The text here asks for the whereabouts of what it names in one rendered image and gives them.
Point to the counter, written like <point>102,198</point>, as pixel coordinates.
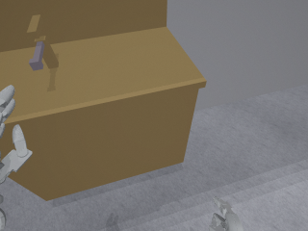
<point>115,98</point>

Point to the left robot hand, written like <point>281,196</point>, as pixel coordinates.
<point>16,158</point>

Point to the tap lever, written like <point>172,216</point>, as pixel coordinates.
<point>36,62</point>

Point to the right robot hand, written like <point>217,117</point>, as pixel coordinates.
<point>230,222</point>

